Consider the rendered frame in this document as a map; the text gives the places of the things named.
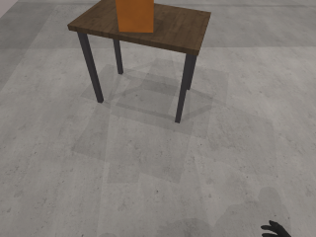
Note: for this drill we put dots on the right robot hand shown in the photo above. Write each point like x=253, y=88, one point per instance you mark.
x=276, y=228

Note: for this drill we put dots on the table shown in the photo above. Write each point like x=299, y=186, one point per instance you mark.
x=174, y=28

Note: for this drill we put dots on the carton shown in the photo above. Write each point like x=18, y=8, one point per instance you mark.
x=135, y=16

